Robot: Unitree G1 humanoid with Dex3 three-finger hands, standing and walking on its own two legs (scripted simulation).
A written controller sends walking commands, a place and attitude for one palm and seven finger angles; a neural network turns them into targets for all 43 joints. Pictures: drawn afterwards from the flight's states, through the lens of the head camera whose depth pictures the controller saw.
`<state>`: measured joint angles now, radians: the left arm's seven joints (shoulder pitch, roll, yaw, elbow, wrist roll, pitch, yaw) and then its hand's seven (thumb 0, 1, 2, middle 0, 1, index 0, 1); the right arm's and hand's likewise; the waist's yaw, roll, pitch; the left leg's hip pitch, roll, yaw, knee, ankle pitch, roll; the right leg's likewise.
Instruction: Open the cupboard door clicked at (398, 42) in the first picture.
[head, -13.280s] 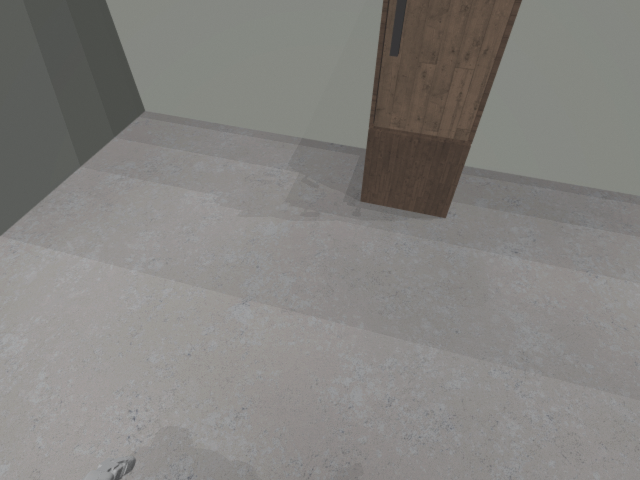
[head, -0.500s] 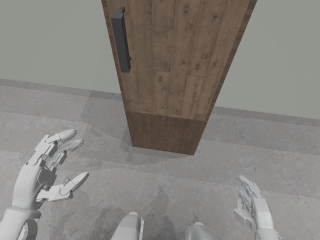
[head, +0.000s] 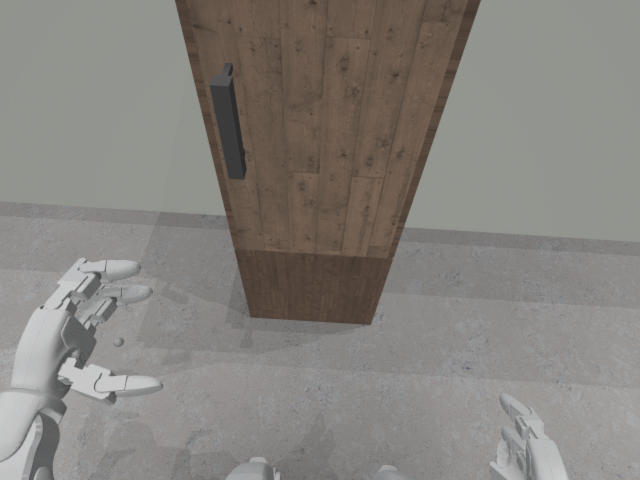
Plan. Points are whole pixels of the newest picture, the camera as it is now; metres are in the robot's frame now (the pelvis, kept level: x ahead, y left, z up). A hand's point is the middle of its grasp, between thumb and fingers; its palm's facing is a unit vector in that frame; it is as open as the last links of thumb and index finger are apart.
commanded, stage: raise the hand with hooked fingers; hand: left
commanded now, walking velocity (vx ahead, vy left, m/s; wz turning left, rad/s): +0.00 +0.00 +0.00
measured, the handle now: (233, 124) +0.61 +0.17 +0.09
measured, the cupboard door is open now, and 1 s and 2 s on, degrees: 0 0 0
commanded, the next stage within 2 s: move the hooked fingers beside the handle in 0.96 s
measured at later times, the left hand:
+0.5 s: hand (78, 264) +0.32 +0.28 +0.11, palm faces +0.01 -1.00 -0.04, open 13.9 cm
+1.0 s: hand (96, 268) +0.31 +0.26 +0.11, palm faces +0.01 -1.00 -0.03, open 13.9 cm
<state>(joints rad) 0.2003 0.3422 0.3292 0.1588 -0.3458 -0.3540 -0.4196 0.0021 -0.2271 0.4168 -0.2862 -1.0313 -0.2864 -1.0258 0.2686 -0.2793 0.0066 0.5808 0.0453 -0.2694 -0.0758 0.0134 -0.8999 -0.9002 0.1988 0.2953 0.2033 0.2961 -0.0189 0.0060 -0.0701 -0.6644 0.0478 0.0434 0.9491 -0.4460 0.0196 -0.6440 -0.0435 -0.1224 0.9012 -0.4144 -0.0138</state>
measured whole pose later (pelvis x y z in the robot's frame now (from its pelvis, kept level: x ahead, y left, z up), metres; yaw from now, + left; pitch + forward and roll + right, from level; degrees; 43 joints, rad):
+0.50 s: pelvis +0.02 +0.01 +0.02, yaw +0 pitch +8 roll -2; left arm -0.09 0.44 0.44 0.40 -0.36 -0.20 -0.52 -0.01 -0.49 0.30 -0.30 -1.20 -0.30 -1.20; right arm 0.27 -0.27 0.05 0.59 0.05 -0.21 -0.09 0.01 -0.90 -0.90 0.20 0.30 0.21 0.30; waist 0.00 0.03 -0.06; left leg -0.53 0.04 0.05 0.81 -0.41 0.02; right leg -0.51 -0.04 -0.12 0.75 -0.37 0.00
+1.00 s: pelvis +0.02 +0.00 +0.02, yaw +0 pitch +7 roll -1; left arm -0.08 0.41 0.44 0.44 -0.35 -0.24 -0.52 -0.01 -0.50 0.30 -0.30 -1.20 -0.30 -1.20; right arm 0.28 -0.27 0.04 0.57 0.05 -0.18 -0.08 0.01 -0.90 -0.90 0.20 0.30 0.20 0.30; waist -0.01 0.02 -0.05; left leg -0.51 0.05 0.06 0.77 -0.39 0.01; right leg -0.50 -0.03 -0.11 0.74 -0.36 -0.02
